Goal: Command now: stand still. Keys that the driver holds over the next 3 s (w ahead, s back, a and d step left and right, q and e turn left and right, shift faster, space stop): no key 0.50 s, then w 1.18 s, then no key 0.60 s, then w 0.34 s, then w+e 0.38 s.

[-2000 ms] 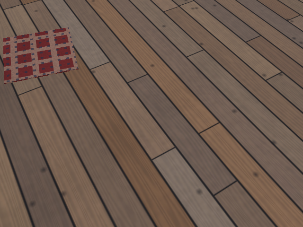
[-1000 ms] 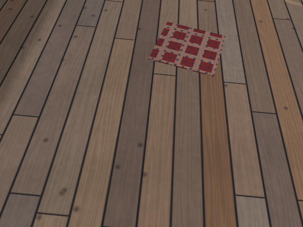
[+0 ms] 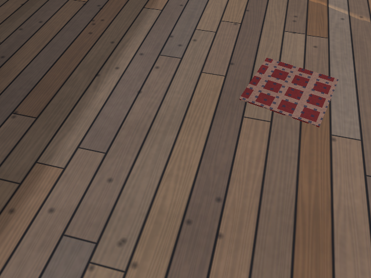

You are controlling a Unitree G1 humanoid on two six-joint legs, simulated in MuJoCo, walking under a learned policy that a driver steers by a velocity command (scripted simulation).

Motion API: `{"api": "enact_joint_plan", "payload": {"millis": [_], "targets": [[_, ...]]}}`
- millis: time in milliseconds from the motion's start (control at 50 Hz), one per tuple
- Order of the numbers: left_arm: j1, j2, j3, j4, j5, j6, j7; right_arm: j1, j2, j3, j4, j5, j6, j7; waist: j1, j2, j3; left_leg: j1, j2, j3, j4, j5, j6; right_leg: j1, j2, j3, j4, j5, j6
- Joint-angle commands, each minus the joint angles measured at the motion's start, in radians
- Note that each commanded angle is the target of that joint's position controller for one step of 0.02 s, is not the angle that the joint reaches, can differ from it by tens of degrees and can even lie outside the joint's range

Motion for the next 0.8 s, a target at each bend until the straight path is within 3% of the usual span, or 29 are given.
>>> {"api": "enact_joint_plan", "payload": {"millis": [20, 500, 520, 560, 600, 620, 640, 680, 700, 720, 740, 760, 780, 800], "targets": [[0.001, 0.110, 0.023, -0.021, -0.002, -0.007, 0.008, 0.009, -0.109, -0.027, -0.031, 0.002, -0.013, -0.004, -0.002, 0.011, -0.028, -0.053, 0.059, -0.054, -0.109, 0.219, 0.018, 0.052, -0.008, 0.006, -0.046, 0.178, -0.008], [0.038, 0.076, 0.012, 0.143, -0.005, 0.005, 0.020, 0.071, -0.098, -0.011, 0.158, 0.008, -0.013, -0.017, -0.004, 0.003, 0.010, -0.062, 0.035, -0.015, -0.128, 0.180, 0.004, 0.045, 0.009, -0.010, -0.070, 0.153, -0.021], [0.056, 0.063, 0.008, 0.155, -0.006, 0.006, 0.021, 0.089, -0.093, -0.009, 0.172, 0.009, -0.011, -0.019, -0.005, 0.011, -0.012, -0.054, 0.028, -0.011, -0.140, 0.073, 0.009, 0.051, 0.025, -0.029, -0.064, 0.062, -0.022], [0.050, 0.060, 0.009, 0.156, -0.016, 0.005, 0.023, 0.095, -0.134, -0.023, 0.175, 0.021, -0.004, -0.025, -0.017, 0.058, 0.036, -0.099, 0.044, -0.059, -0.178, -0.318, 0.055, -0.030, 0.079, -0.085, 0.021, -0.225, -0.040], [0.005, 0.040, 0.004, 0.126, -0.017, -0.018, 0.015, 0.135, -0.180, -0.036, 0.175, 0.031, -0.014, -0.024, -0.045, 0.148, 0.109, -0.119, 0.171, -0.243, -0.286, -0.552, 0.136, -0.167, 0.087, -0.106, 0.160, -0.265, -0.055], [-0.006, 0.017, -0.003, 0.113, -0.020, -0.037, 0.005, 0.148, -0.209, -0.047, 0.178, 0.036, -0.024, -0.022, -0.051, 0.201, 0.130, -0.136, 0.257, -0.367, -0.338, -0.578, 0.188, -0.189, 0.063, -0.088, 0.252, -0.206, -0.066], [-0.005, 0.021, -0.002, 0.107, -0.027, -0.055, -0.006, 0.133, -0.208, -0.049, 0.173, 0.038, -0.033, -0.021, -0.041, 0.202, 0.151, -0.153, 0.303, -0.428, -0.364, -0.550, 0.220, -0.211, 0.030, -0.057, 0.293, -0.194, -0.086], [0.047, 0.021, -0.002, 0.115, -0.039, -0.082, -0.025, 0.054, -0.181, -0.043, 0.148, 0.045, -0.044, -0.016, 0.013, 0.181, 0.158, -0.164, 0.291, -0.370, -0.325, -0.429, 0.197, -0.149, 0.005, -0.048, 0.163, -0.217, -0.131], [0.137, 0.020, 0.003, 0.151, -0.039, -0.091, -0.030, -0.004, -0.171, -0.040, 0.131, 0.052, -0.042, -0.012, 0.064, 0.148, 0.135, -0.231, 0.229, -0.272, -0.269, -0.351, 0.155, 0.024, 0.025, -0.074, 0.005, -0.131, -0.142], [0.222, 0.039, 0.014, 0.193, -0.028, -0.093, -0.032, -0.028, -0.149, -0.034, 0.117, 0.047, -0.043, -0.010, 0.087, 0.081, 0.101, -0.287, 0.149, -0.170, -0.146, -0.226, 0.115, 0.169, 0.044, -0.055, -0.053, -0.042, -0.127], [0.347, 0.101, 0.032, 0.220, -0.019, -0.094, -0.030, -0.037, -0.082, -0.014, 0.104, 0.032, -0.052, -0.005, 0.120, -0.122, 0.027, -0.378, 0.043, -0.012, 0.179, -0.109, 0.052, 0.309, -0.118, 0.197, -0.173, -0.121, -0.160], [0.444, 0.226, 0.054, 0.228, -0.015, -0.104, -0.046, -0.038, -0.066, -0.015, 0.060, 0.040, -0.069, -0.012, 0.123, -0.345, -0.005, -0.556, -0.050, 0.041, 0.432, -0.236, 0.021, 0.379, -0.324, 0.637, -0.345, -0.284, -0.299], [0.356, 0.161, 0.031, 0.207, -0.003, -0.117, -0.050, -0.032, -0.111, -0.024, 0.065, 0.060, -0.082, -0.010, 0.072, -0.211, 0.053, -0.617, 0.013, -0.046, 0.609, -0.238, 0.036, 0.310, -0.370, 0.709, -0.368, -0.359, -0.335], [0.276, 0.105, 0.016, 0.175, -0.011, -0.125, -0.048, -0.021, -0.114, -0.025, 0.074, 0.067, -0.093, 0.000, 0.041, -0.132, 0.115, -0.665, 0.062, -0.062, 0.662, -0.130, 0.057, 0.277, -0.334, 0.589, -0.364, -0.337, -0.307]]}}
